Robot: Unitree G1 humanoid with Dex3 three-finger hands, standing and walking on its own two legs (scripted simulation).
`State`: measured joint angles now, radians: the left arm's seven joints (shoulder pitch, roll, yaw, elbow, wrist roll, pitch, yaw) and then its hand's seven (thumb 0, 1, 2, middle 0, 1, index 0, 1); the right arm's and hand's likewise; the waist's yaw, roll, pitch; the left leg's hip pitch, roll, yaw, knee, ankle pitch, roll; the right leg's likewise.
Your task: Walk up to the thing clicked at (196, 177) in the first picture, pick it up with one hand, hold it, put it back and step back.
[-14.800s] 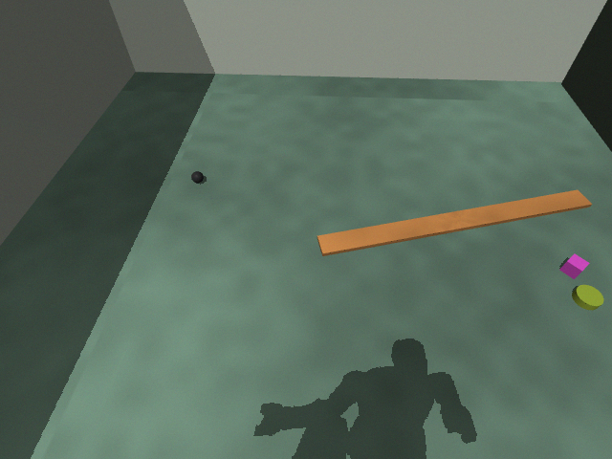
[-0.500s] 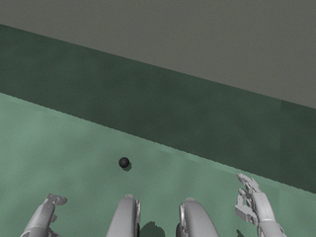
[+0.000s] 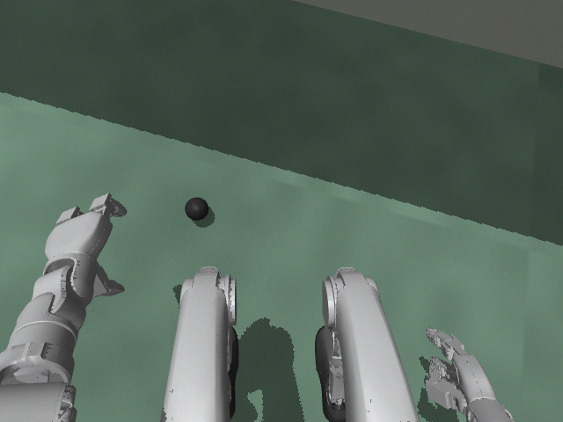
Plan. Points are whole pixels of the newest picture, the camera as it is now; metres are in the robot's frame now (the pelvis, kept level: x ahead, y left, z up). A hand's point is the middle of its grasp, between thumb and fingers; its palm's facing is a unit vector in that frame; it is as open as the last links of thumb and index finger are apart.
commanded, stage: rise first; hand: left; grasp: from above
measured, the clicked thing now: (196, 208) +0.50 +0.22 -0.42
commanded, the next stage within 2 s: approach in 1.26 s
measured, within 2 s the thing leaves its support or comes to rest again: neither
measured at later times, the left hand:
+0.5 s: hand (131, 230) +0.40 +0.30 -0.23, palm faces -0.46 -0.07 -0.89, open 13.3 cm
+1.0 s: hand (148, 222) +0.43 +0.28 -0.28, palm faces -0.44 -0.05 -0.89, open 13.1 cm
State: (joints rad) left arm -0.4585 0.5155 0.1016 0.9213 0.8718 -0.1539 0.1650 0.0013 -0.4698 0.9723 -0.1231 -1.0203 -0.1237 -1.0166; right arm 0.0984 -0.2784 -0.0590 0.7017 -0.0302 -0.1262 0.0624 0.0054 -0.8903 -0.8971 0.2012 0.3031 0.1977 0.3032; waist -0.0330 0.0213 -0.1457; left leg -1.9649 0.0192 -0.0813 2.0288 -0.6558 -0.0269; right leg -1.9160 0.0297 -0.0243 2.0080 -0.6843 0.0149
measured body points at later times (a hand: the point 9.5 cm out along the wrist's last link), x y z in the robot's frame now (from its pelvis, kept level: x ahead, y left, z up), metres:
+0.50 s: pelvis -0.01 +0.01 -0.08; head +0.20 +0.05 +0.31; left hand +0.42 +0.30 -0.18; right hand +0.06 -0.28 -0.20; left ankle +0.09 +0.13 -0.41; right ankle +0.08 -0.12 -0.41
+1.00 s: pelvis +0.00 +0.00 -0.11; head +0.23 +0.05 +0.28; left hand +0.45 +0.28 -0.23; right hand +0.06 -0.27 -0.23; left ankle +0.09 +0.13 -0.41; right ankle +0.08 -0.12 -0.41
